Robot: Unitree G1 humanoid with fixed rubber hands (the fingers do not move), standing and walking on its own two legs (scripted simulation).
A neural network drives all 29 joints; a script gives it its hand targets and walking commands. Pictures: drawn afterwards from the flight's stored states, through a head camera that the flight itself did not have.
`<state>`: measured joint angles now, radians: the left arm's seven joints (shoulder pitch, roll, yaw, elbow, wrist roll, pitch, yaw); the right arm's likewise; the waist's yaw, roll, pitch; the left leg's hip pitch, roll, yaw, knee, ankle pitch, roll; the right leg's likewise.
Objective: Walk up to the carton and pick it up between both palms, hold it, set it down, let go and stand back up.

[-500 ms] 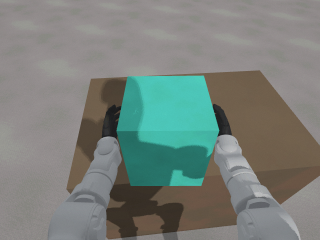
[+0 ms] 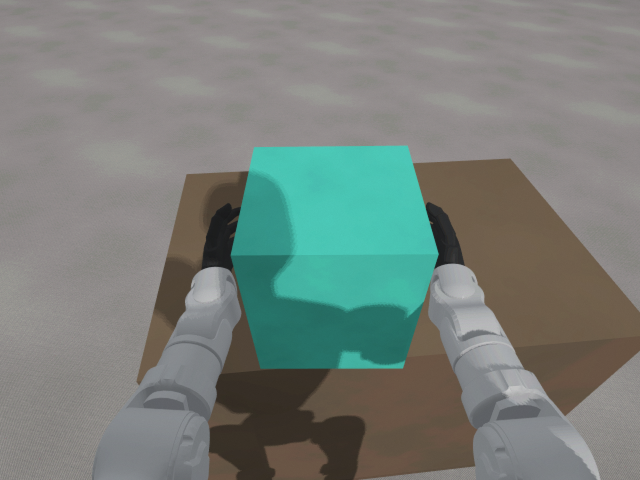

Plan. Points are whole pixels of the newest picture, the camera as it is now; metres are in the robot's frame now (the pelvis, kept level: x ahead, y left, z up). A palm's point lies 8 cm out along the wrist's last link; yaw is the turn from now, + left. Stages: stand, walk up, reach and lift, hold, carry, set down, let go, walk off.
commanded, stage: reach and lift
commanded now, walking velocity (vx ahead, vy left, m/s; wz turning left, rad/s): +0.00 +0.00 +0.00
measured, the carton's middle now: (331, 261) +0.41 +0.01 +0.07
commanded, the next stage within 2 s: none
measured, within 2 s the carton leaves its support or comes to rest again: neither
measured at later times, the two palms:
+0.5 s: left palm (210, 249) +0.36 +0.16 +0.14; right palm (458, 258) +0.36 -0.14 +0.14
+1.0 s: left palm (203, 227) +0.35 +0.16 +0.19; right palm (469, 241) +0.35 -0.14 +0.17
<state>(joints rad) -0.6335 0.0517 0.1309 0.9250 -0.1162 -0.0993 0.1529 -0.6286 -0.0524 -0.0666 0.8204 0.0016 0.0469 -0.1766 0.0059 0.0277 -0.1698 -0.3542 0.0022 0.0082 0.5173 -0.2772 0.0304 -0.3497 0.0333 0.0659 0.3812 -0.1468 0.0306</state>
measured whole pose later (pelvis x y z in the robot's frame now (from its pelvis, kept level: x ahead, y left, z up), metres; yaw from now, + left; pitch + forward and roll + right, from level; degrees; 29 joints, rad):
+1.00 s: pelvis -0.04 -0.01 +0.00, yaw +0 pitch +3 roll -2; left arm -0.75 0.10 0.13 0.62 -0.12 0.47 0.21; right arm -0.75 -0.09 -0.07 0.69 0.11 0.43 -0.18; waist 0.01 0.03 -0.21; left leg -0.35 0.00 0.01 0.52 -0.23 0.02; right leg -0.34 0.03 0.07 0.38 -0.10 0.02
